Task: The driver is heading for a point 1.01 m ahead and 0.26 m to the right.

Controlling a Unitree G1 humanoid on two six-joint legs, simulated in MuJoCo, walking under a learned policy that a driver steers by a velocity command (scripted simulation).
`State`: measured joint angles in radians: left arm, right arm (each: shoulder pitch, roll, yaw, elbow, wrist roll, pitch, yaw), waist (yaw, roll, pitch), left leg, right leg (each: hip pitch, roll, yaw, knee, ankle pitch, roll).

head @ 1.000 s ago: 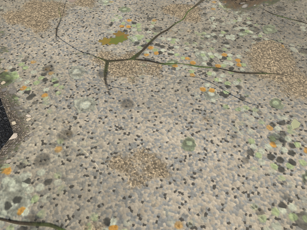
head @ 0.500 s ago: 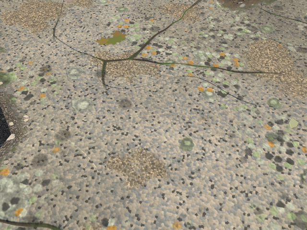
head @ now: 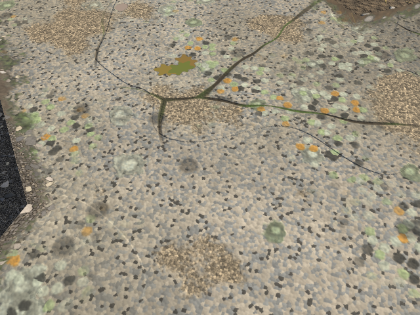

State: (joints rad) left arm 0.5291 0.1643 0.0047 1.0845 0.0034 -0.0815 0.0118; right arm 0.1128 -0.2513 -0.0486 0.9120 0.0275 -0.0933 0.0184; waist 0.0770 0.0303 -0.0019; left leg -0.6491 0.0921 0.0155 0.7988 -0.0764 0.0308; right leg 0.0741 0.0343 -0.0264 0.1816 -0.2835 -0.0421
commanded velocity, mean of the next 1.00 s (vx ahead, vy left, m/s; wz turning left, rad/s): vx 0.49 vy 0.00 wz -0.34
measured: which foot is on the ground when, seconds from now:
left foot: up 0.00-0.14, down 0.16-0.76, up 0.78-1.00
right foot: down 0.00-0.16, up 0.18-0.72, down 0.74-1.00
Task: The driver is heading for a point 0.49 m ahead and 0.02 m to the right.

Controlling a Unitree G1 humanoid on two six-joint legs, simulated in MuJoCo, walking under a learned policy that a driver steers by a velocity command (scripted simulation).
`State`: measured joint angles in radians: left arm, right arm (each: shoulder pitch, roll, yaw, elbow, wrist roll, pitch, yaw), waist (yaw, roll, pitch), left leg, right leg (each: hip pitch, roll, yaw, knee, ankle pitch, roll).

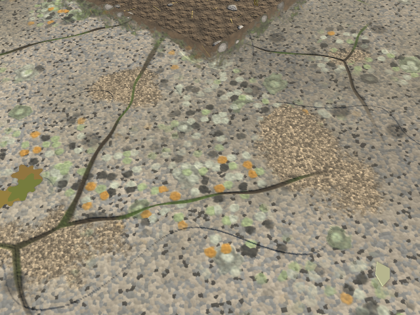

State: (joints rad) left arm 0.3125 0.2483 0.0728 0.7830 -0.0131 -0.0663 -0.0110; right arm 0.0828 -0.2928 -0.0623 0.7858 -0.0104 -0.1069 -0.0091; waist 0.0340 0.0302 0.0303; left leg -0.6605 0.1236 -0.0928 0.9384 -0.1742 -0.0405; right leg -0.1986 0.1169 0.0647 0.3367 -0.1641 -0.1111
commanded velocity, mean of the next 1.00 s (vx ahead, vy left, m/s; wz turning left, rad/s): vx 0.33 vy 0.00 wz -0.34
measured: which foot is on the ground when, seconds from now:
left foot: up 0.00-0.22, down 0.24-0.70, up 0.72-0.98, down 1.00-1.00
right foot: down 0.00-0.24, up 0.26-0.68, down 0.70-1.00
